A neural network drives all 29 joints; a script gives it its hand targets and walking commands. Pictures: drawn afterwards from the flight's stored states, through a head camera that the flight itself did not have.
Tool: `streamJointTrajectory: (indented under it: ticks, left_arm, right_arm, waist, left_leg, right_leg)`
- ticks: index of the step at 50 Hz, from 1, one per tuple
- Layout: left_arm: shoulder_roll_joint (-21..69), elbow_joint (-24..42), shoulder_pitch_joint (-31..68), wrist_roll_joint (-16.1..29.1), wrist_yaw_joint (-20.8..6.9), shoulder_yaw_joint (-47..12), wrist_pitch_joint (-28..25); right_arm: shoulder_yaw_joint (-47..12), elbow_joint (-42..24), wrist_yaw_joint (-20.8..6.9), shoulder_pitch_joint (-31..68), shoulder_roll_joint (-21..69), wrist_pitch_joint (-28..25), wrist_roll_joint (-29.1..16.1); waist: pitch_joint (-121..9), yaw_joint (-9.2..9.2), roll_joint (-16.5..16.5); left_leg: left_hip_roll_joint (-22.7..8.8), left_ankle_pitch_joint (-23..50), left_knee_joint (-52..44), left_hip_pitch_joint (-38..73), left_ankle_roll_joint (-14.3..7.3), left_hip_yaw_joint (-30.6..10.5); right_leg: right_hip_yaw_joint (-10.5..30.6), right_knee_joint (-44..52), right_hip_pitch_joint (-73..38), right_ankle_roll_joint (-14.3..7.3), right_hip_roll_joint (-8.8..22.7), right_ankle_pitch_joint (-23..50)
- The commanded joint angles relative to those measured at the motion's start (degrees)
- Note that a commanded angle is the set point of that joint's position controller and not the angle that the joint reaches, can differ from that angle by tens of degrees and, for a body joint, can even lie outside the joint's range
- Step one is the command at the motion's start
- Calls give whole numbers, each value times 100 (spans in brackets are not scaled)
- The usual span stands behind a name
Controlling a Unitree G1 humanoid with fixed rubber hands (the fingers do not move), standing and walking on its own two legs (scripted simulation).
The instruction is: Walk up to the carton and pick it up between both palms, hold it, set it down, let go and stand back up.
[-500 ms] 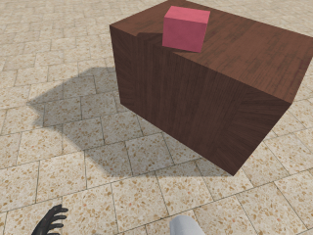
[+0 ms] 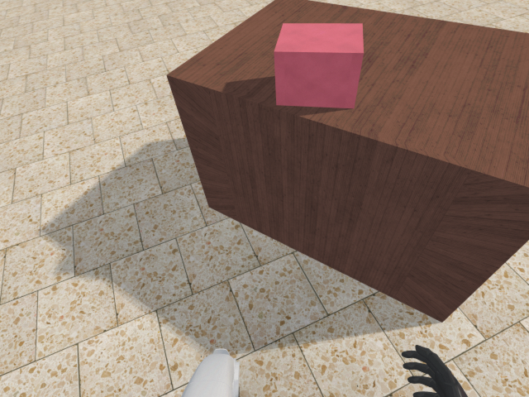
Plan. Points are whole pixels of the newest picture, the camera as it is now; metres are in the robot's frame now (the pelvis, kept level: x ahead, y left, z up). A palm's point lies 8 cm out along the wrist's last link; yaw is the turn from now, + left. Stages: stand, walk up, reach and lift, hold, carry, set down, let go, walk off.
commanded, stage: walk up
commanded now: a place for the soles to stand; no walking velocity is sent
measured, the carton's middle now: (318, 65) +0.91 -0.08 +0.02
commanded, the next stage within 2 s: none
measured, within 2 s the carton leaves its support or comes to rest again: neither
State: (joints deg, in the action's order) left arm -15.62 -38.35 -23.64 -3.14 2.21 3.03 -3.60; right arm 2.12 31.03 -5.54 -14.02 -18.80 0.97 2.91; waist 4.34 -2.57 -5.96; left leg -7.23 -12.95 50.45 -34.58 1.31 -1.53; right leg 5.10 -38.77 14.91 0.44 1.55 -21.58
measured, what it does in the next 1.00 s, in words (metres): walks ahead, turning right: left foot, then right foot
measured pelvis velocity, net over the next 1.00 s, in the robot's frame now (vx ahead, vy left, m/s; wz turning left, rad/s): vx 0.36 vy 0.23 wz -0.44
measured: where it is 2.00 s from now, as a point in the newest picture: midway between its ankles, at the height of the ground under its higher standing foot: (222, 337)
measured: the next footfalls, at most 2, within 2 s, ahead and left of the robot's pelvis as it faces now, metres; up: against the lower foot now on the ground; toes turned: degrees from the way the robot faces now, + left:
left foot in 0.08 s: +0.19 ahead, +0.20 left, +0.00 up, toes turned +1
right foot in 0.42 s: +0.27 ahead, -0.01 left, +0.00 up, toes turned -15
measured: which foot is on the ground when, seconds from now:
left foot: up 0.00-0.06, down 0.08-0.44, up 0.46-0.78, down 0.80-1.00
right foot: down 0.00-0.08, up 0.10-0.40, down 0.42-0.80, up 0.82-1.00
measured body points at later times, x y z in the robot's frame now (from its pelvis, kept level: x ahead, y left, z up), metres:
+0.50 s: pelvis +0.20 +0.11 -0.02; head +0.20 +0.07 +0.43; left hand +0.41 +0.32 -0.08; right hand +0.15 -0.17 -0.15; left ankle +0.16 +0.21 -0.68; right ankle +0.24 +0.00 -0.72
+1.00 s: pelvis +0.36 +0.23 -0.01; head +0.37 +0.22 +0.43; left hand +0.59 +0.44 -0.11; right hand +0.35 -0.06 -0.11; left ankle +0.46 +0.33 -0.72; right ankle +0.31 +0.12 -0.67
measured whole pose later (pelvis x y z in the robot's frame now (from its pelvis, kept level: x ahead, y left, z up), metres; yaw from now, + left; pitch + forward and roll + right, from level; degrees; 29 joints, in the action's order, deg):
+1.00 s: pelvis +0.36 +0.23 -0.01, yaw -25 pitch -3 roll +1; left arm -17.3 -33.3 -18.2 -1.3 2.4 3.3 1.5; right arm 1.0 33.8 -0.2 -15.6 -17.4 1.3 1.9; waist 5.4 1.7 0.2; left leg -6.9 -19.8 45.4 -21.7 0.5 9.1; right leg 1.8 -65.8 27.6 1.2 -0.5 -32.6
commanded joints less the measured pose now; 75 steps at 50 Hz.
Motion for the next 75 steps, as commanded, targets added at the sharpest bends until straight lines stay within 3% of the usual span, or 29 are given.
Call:
streamJointTrajectory:
  ticks: [1, 3, 4, 5, 6, 10, 16, 19, 20, 21, 22, 23, 26, 29, 36, 39, 40, 41, 42, 46, 54, 56, 57, 58, 59, 62, 65, 68, 75]
  left_arm:
    - [-1263, 572, 621, -84, 9, 427, -43]
    - [-852, 612, 515, -144, 9, 308, 79]
    - [-315, 686, 130, -132, -21, 114, 92]
    - [-47, 1030, -60, -8, -10, -6, 100]
    - [-553, 1056, 102, -13, 90, 117, 187]
    - [-698, 673, 276, 94, -19, 243, 266]
    - [-264, 873, 556, 229, -130, 117, 77]
    - [-316, 774, 31, 176, -53, 204, -5]
    - [-501, 705, -359, 124, 22, 272, -4]
    - [-900, 683, -812, 2, 123, 381, 0]
    - [-1406, 803, -1065, -115, 226, 468, 40]
    - [-1512, 788, -969, -40, 310, 549, 159]
    - [-1114, 818, -119, -48, 381, 323, 120]
    - [-968, 742, 495, -28, 240, 241, 3]
    - [-1276, 684, 528, -47, 173, 395, 0]
    - [-810, 787, 402, -35, 78, 224, 181]
    - [-409, 893, 117, 9, 69, 68, 197]
    - [-237, 1138, -131, 141, 127, 14, 248]
    - [-597, 1102, 59, 128, 258, 108, 345]
    - [-757, 919, 102, 189, 98, 217, 417]
    - [-555, 983, 379, 172, -232, 156, 399]
    - [-812, 935, 273, 170, -279, 242, 314]
    - [-1282, 964, 501, 112, -263, 361, 307]
    - [-1481, 974, 601, 315, -239, 371, 368]
    - [-1210, 931, 721, 326, -208, 316, 369]
    - [-1012, 912, 1017, 215, -131, 151, 428]
    - [-921, 915, 1578, 259, -231, -51, 511]
    - [-700, 802, 1212, 298, -305, -106, 549]
    - [-883, 604, 1310, 269, -380, -60, 438]
  right_arm:
    - [226, -393, 50, -568, -319, -183, -24]
    - [372, -149, 165, -1594, -633, -289, -21]
    - [458, -64, 240, -2047, -1028, -348, 31]
    - [434, -332, 312, -1773, -1449, -372, 99]
    - [448, -395, 379, -1172, -1615, -318, -33]
    - [223, -186, 460, -536, -799, -271, -46]
    - [162, 134, 465, -733, -769, -241, 30]
    - [99, 168, 419, -608, -790, -125, -10]
    - [44, 193, 392, -699, -652, -110, 4]
    - [-51, 73, 354, -852, -404, -115, 36]
    - [-115, -195, 322, -966, -386, -46, 32]
    - [64, -300, 345, -503, -919, 155, 52]
    - [84, -327, 308, -340, -645, 266, 76]
    - [104, -106, 173, -910, -422, 233, 38]
    - [126, -305, 101, -346, -244, 120, -53]
    - [339, 125, 252, -1473, -640, -47, -91]
    - [391, 73, 312, -1600, -948, -102, -47]
    - [402, -273, 379, -1132, -1368, -83, -18]
    - [430, -394, 443, -534, -1461, -30, -156]
    - [240, -166, 588, -153, -893, -47, -115]
    - [181, -68, 692, -273, -1011, -75, -87]
    - [73, -111, 643, -244, -855, -64, -200]
    - [-49, -246, 613, -532, -511, -78, -320]
    - [-26, -294, 678, -334, -520, 28, -390]
    - [14, -254, 702, -130, -606, 106, -315]
    - [13, -122, 711, -501, -482, 17, -317]
    - [37, -53, 679, -996, -471, -218, -262]
    - [230, -172, 679, -384, -1111, -228, -231]
    - [134, -227, 574, -426, -748, -157, -298]
  waist:
    - [-135, 528, 1505]
    - [-429, 1002, 465]
    - [-879, 1164, -760]
    - [-782, 957, -1699]
    - [-492, 787, -1122]
    - [491, 498, -278]
    - [21, 600, -346]
    - [-474, 240, 49]
    - [-713, 39, 364]
    - [-1075, -240, 1095]
    - [-1113, -314, 1746]
    - [-885, -427, 1064]
    - [278, 14, 755]
    - [258, 398, 1467]
    - [-145, 325, 1774]
    - [-738, 808, 398]
    - [-964, 909, -577]
    - [-1027, 700, -1392]
    - [-832, 665, -1056]
    - [-37, 423, -322]
    - [-432, 278, -251]
    - [-655, 68, 350]
    - [-892, 117, 1521]
    - [-871, -45, 1714]
    - [-552, -58, 1505]
    - [-377, 122, 1358]
    - [-865, 482, 1216]
    - [-724, 184, 224]
    - [-259, 236, 267]
  left_leg:
    - [258, -72, -636, 1979, -121, 494]
    - [529, -390, -1120, 3492, -209, 587]
    - [-124, -1596, -1600, 4069, -399, -395]
    - [-1679, -2962, -3146, 3693, -885, -3315]
    - [-2228, -4356, -4220, 2857, -1433, -4680]
    - [-1332, -2150, -3506, 1643, -1399, -1702]
    - [-1089, 832, -2700, 2063, -1428, -43]
    - [-707, 557, -1629, 1413, -1065, 764]
    - [-504, 389, -823, 969, -842, 1044]
    - [-169, -176, 615, 88, -484, 1259]
    - [362, -2203, 1758, -988, -140, 916]
    - [192, -2478, 2352, -1051, -149, 182]
    - [-45, -1282, 2509, -1232, 36, -60]
    - [-25, -763, 1904, -157, 147, 92]
    - [58, -185, -344, 1296, -125, 476]
    - [644, 467, -1339, 3519, -151, 1010]
    - [-163, 68, -1729, 3709, -434, -3]
    - [-1726, -257, -2810, 3176, -1208, -2402]
    - [-2240, -1728, -3563, 2285, -1904, -3223]
    - [-1586, -1039, -2998, 1328, -1566, -1253]
    - [-1619, 1812, -2022, 1728, -1281, -224]
    - [-1099, 926, -1280, 1020, -728, 475]
    - [-368, -156, -332, 535, -310, 1035]
    - [266, -2370, 33, 935, -142, 908]
    - [164, -2629, 475, 924, -121, 521]
    - [266, -1752, -195, 781, -94, 501]
    - [319, 122, -2151, 2200, -184, 477]
    - [-1220, -270, -2898, 1705, -1077, -1232]
    - [-355, -1034, -2787, 1404, -520, -141]
  right_leg:
    - [1038, 1353, 1576, -970, 842, -1262]
    - [681, -416, 2222, -660, 372, -1233]
    - [95, -2299, 2558, -418, -204, -1110]
    - [-74, -3605, 3369, -62, -602, -1727]
    - [209, -4155, 3259, -59, -221, -1396]
    - [45, -3511, 2537, -63, 290, -171]
    - [-607, -934, 1361, -185, 20, -106]
    - [-1136, 320, -540, -367, -440, 1249]
    - [-788, 463, -1417, -480, -335, 1252]
    - [791, 753, -2356, -907, 511, 138]
    - [3968, 1752, -2544, -1619, 2188, -926]
    - [4694, 2135, -1864, -2128, 2612, -1884]
    - [2809, 1949, -642, -1599, 1871, -635]
    - [1402, 1930, 460, -1320, 1115, 150]
    - [741, 1086, 1052, -1015, 897, 564]
    - [181, -806, 1897, -472, 144, 345]
    - [-114, -2023, 2247, -212, -302, -553]
    - [-159, -3051, 2571, 87, -602, -1970]
    - [106, -3782, 2366, 78, -252, -1899]
    - [139, -3170, 1690, 62, 97, -1049]
    - [-477, -305, 332, -176, -150, 108]
    - [113, 861, -743, -507, 2, 1291]
    - [1659, 1180, -981, -992, 904, 1533]
    - [2362, 1598, -43, -1702, 1525, 1181]
    - [2294, 1628, 233, -1825, 1519, 826]
    - [1491, 1155, -124, -1494, 1086, 2803]
    - [765, 570, 303, -906, 645, 2940]
    - [-68, -185, 272, -176, -68, 374]
    - [317, 805, 92, -316, 165, 950]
